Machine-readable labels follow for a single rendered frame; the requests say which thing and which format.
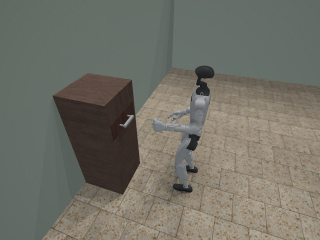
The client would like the handle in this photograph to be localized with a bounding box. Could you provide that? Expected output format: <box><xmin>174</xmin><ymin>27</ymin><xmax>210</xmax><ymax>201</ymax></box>
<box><xmin>120</xmin><ymin>115</ymin><xmax>134</xmax><ymax>128</ymax></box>

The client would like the left robot forearm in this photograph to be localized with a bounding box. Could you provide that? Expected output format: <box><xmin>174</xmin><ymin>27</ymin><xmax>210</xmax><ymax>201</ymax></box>
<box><xmin>165</xmin><ymin>123</ymin><xmax>199</xmax><ymax>134</ymax></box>

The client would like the robot right hand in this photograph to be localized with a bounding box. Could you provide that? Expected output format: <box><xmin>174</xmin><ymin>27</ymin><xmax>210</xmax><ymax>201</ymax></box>
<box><xmin>167</xmin><ymin>110</ymin><xmax>183</xmax><ymax>122</ymax></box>

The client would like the robot left hand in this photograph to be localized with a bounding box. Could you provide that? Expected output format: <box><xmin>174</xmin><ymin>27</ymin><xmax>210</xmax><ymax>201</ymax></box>
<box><xmin>151</xmin><ymin>118</ymin><xmax>166</xmax><ymax>132</ymax></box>

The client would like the cabinet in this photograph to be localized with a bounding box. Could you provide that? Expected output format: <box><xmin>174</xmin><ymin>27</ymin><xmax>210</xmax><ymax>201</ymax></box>
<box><xmin>52</xmin><ymin>73</ymin><xmax>140</xmax><ymax>195</ymax></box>

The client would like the right robot shin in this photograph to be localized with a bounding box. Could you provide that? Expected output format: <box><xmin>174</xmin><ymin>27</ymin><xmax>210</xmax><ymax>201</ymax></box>
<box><xmin>185</xmin><ymin>150</ymin><xmax>194</xmax><ymax>169</ymax></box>

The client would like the right robot forearm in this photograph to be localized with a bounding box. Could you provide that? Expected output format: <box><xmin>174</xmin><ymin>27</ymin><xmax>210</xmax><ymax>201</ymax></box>
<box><xmin>181</xmin><ymin>106</ymin><xmax>190</xmax><ymax>116</ymax></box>

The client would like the robot left upper arm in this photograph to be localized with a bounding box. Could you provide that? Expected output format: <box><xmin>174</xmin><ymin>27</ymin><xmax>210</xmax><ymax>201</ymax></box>
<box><xmin>191</xmin><ymin>97</ymin><xmax>206</xmax><ymax>134</ymax></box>

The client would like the drawer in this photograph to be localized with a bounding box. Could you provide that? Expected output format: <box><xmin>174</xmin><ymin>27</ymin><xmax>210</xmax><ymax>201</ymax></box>
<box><xmin>110</xmin><ymin>101</ymin><xmax>134</xmax><ymax>142</ymax></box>

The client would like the robot head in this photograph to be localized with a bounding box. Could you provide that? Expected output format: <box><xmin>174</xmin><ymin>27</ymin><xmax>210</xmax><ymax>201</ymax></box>
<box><xmin>195</xmin><ymin>65</ymin><xmax>215</xmax><ymax>96</ymax></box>

